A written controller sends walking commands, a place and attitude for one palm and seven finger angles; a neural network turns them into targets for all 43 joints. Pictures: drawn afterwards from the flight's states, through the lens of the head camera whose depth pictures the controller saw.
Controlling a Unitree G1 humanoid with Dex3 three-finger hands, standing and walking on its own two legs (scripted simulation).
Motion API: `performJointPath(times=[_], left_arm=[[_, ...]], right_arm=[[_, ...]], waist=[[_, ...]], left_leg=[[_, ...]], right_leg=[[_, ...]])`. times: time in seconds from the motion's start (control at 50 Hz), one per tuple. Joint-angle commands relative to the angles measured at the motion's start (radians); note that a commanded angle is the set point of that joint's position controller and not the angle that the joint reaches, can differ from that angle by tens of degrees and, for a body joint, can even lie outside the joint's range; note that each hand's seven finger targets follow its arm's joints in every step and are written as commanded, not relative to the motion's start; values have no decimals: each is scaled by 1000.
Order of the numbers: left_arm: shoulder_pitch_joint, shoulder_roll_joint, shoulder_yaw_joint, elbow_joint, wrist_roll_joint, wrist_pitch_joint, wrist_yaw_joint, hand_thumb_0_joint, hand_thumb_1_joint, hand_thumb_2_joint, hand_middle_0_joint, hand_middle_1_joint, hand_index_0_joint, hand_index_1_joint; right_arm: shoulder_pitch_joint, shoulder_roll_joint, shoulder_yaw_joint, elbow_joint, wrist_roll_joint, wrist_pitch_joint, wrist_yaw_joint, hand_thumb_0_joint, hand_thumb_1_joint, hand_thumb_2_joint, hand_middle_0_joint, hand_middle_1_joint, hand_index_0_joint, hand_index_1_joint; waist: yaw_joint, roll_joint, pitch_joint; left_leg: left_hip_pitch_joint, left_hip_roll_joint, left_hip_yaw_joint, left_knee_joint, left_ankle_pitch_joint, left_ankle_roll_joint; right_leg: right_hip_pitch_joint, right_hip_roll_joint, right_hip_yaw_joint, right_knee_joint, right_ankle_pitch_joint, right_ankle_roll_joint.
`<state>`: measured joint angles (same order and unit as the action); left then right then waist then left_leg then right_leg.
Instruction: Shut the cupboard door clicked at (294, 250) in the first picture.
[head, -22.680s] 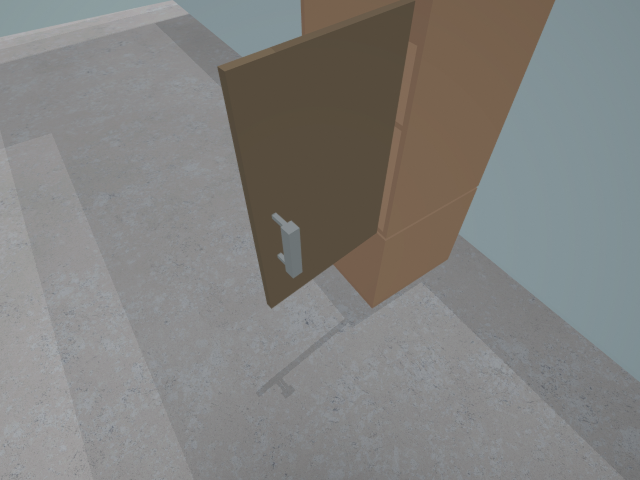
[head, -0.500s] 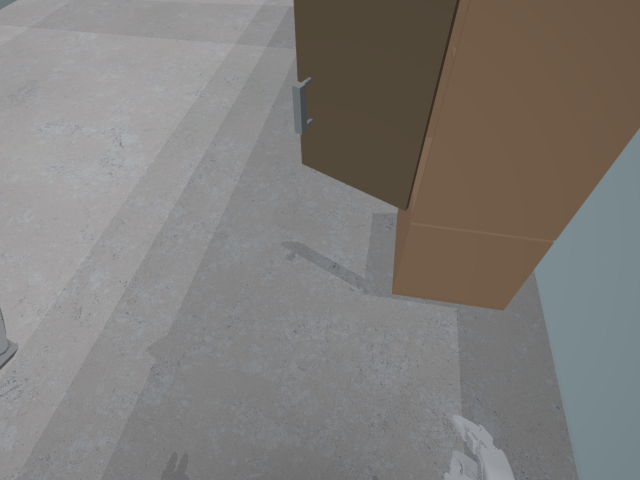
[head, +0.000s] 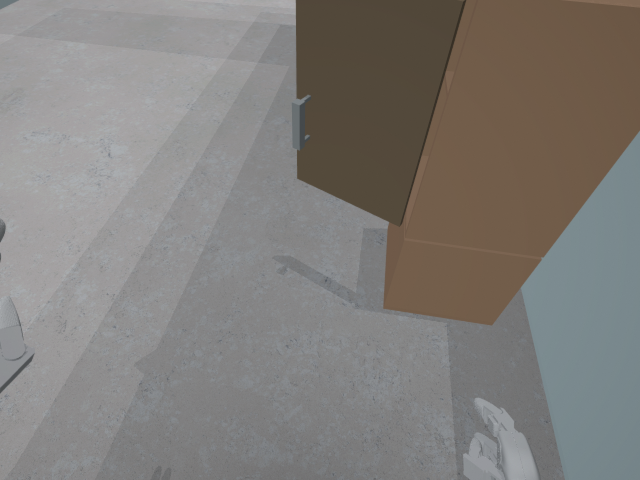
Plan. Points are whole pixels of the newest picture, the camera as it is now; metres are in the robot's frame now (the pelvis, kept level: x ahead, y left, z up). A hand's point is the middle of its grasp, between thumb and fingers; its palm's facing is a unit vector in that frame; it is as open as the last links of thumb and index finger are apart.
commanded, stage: stop stepping back and stand still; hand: left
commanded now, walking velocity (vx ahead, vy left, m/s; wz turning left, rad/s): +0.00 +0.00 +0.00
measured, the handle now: (303, 122) +1.00 +0.07 -0.11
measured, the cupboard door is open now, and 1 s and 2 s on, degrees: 65 65 65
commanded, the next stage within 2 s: let the arm hang, fingers relaxed in 0.56 s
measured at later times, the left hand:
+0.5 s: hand out of the picture +0.16 +0.28 +0.16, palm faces +0.45 -0.78 -0.44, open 7.4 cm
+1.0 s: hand out of the picture +0.03 +0.19 -0.17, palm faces +0.03 -0.99 -0.16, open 7.1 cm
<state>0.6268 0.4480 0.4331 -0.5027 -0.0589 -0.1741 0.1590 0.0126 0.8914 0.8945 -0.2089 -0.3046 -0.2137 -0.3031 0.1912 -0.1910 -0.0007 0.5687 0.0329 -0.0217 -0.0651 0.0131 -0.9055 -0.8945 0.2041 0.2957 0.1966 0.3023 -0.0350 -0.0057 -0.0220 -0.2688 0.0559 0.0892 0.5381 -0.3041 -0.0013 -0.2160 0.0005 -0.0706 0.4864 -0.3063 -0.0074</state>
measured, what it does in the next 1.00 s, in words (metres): stands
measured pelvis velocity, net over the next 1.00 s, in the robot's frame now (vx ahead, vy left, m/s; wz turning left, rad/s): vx -0.04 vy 0.02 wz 0.03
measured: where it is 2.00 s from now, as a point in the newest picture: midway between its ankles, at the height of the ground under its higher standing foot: outside the picture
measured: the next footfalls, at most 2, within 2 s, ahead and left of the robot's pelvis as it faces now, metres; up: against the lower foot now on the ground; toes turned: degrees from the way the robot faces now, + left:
none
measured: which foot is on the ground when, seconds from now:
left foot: down 0.00-1.00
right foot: down 0.00-1.00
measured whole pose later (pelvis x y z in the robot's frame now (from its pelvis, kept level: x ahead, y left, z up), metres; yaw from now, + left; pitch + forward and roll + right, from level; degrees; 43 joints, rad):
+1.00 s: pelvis -0.04 +0.02 +0.00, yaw +2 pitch +0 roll +0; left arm 0.28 0.19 0.00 0.82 0.00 0.05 0.03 -0.01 0.97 0.89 -0.20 -0.30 -0.21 -0.30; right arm 0.22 -0.24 0.02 0.91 -0.02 0.02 0.01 0.01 -0.91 -0.89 0.20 0.30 0.20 0.30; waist -0.01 -0.06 0.05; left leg -0.29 0.00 0.08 0.53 -0.25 0.04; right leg -0.25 -0.05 -0.08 0.54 -0.29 0.02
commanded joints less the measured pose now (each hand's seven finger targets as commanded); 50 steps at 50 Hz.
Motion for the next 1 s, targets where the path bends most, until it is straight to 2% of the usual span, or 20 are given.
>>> performJointPath(times=[0.0, 0.08, 0.1, 0.12, 0.2, 0.22, 0.26, 0.4, 0.44, 0.5, 0.62, 0.64, 0.66, 0.68, 0.72, 0.78, 0.8, 0.84, 0.9, 0.98], left_arm=[[-72, 169, 134, -236, 5, -61, 26, 0, 900, 900, -200, -300, -200, -300], [-116, 127, 91, -204, 10, -56, 28, 0, 900, 900, -200, -300, -200, -300], [-127, 149, 112, -201, 15, -56, 30, 0, 900, 900, -200, -300, -200, -300], [-130, 119, 86, -180, 15, -54, 29, 0, 900, 900, -200, -300, -200, -300], [-141, 126, 95, -149, 20, -49, 29, 0, 900, 900, -200, -300, -200, -300], [-142, 101, 71, -137, 20, -48, 26, 0, 900, 900, -200, -300, -200, -300], [-150, 102, 72, -137, 22, -50, 26, 0, 900, 900, -200, -300, -200, -300], [-138, 134, 103, -167, 26, -55, 29, 0, 900, 900, -200, -300, -200, -300], [-129, 111, 84, -158, 23, -54, 27, 0, 900, 900, -200, -300, -200, -300], [-124, 126, 98, -166, 24, -54, 30, 0, 900, 900, -200, -300, -200, -300], [-124, 106, 78, -156, 19, -48, 30, 0, 900, 900, -200, -300, -200, -300], [-159, -51, -352, 610, 96, 89, -124, 0, 900, 900, -200, -300, -200, -300], [-178, -53, -325, 624, 80, 164, -143, 0, 900, 900, -200, -300, -200, -300], [-184, -63, -330, 613, 77, 183, -148, 0, 900, 900, -200, -300, -200, -300], [-252, -57, -345, 700, 83, 170, -154, 0, 900, 900, -200, -300, -200, -300], [-315, -28, -362, 876, 88, 161, -155, 0, 900, 900, -200, -300, -200, -300], [-331, -22, -369, 934, 87, 164, -151, 0, 900, 900, -200, -300, -200, -300], [-348, -44, -387, 1039, 81, 176, -143, 0, 900, 900, -200, -300, -200, -300], [-344, -61, -402, 1181, 79, 187, -136, 0, 900, 900, -200, -300, -200, -300], [-318, -103, -398, 1335, 77, 183, -137, 0, 900, 900, -200, -300, -200, -300]], right_arm=[[-57, -131, -37, -130, -11, -56, -22, 0, -900, -900, 200, 300, 200, 300], [-53, -129, -32, -119, -13, -71, -27, 0, -900, -900, 200, 300, 200, 300], [-54, -130, -32, -112, -16, -77, -28, 0, -900, -900, 200, 300, 200, 300], [-53, -124, -29, -109, -15, -78, -27, 0, -900, -900, 200, 300, 200, 300], [-55, -131, -31, -101, -18, -82, -24, 0, -900, -900, 200, 300, 200, 300], [-60, -122, -28, -102, -17, -82, -23, 0, -900, -900, 200, 300, 200, 300], [-60, -126, -29, -101, -18, -84, -21, 0, -900, -900, 200, 300, 200, 300], [-64, -127, -29, -100, -21, -93, -22, 0, -900, -900, 200, 300, 200, 300], [-60, -121, -27, -102, -19, -93, -21, 0, -900, -900, 200, 300, 200, 300], [-58, -128, -31, -96, -21, -95, -21, 0, -900, -900, 200, 300, 200, 300], [-59, -124, -31, -98, -17, -92, -22, 0, -900, -900, 200, 300, 200, 300], [-136, -317, -74, 119, -34, -152, 75, 0, -900, -900, 200, 300, 200, 300], [-47, -278, -74, 108, -29, -91, 76, 0, -900, -900, 200, 300, 200, 300], [-31, -267, -70, 94, -31, -74, 73, 0, -900, -900, 200, 300, 200, 300], [-18, -261, -58, 112, -40, -55, 75, 0, -900, -900, 200, 300, 200, 300], [-18, -265, -46, 136, -50, -28, 74, 0, -900, -900, 200, 300, 200, 300], [-7, -263, -45, 143, -52, -18, 74, 0, -900, -900, 200, 300, 200, 300], [-5, -240, -31, 176, -57, -1, 71, 0, -900, -900, 200, 300, 200, 300], [-24, -217, -14, 223, -58, 16, 71, 0, -900, -900, 200, 300, 200, 300], [-1, -164, -11, 303, -57, 25, 61, 0, -900, -900, 200, 300, 200, 300]], waist=[[23, 126, -110], [28, 122, -76], [30, 115, -70], [29, 101, -56], [33, 71, -33], [31, 63, -14], [31, 66, -6], [36, 92, -36], [34, 80, -37], [35, 90, -58], [33, 66, -66], [7, 72, 20], [14, 92, -58], [13, 102, -49], [24, -8, -66], [20, -207, -88], [17, -213, -90], [20, -125, -92], [39, 43, -56], [40, 148, -12]], left_leg=[[-4, 73, -90, -105, 353, 16], [-31, 72, -94, -148, 206, 23], [-44, 71, -101, -158, 168, 23], [-57, 69, -103, -167, 129, 24], [-88, 57, -111, -192, -18, 25], [-94, 54, -110, -195, -46, 25], [-100, 53, -117, -207, -92, 27], [-108, 51, -128, -218, -64, 28], [-96, 44, -115, -198, -30, 25], [-77, 41, -115, -183, 17, 22], [-38, 41, -102, -155, 116, 16], [-86, 58, -105, 2, 329, 19], [-4, 57, -84, -13, 359, 6], [3, 67, -84, -17, 329, 11], [-36, 71, -119, -24, 344, 34], [6, 47, -137, -7, 344, 37], [23, 38, -132, -3, 369, 33], [43, 45, -141, -52, 389, 33], [9, 52, -161, -126, 300, 38], [2, 37, -145, -180, 107, 32]], right_leg=[[116, -62, 70, -11, 396, 11], [99, -47, 69, -39, 270, 18], [103, -51, 65, -47, 247, 17], [100, -49, 68, -54, 221, 17], [78, -55, 82, -96, 108, 13], [61, -54, 85, -108, 79, 13], [47, -51, 87, -123, 37, 13], [89, -46, 73, -108, 77, 13], [80, -51, 84, -115, 100, 11], [88, -55, 83, -111, 132, 7], [79, -58, 87, -102, 212, 8], [-44, -136, 41, 23, 368, -8], [-54, -133, 106, -12, 347, -21], [-71, -119, 86, -6, 272, -16], [-43, -100, 64, 28, 255, -19], [-19, -135, 105, 26, 332, -39], [-19, -143, 110, 36, 359, -49], [-5, -128, 100, 44, 289, -35], [36, -96, 97, 1, 133, -5], [41, -96, 101, -66, 87, -15]])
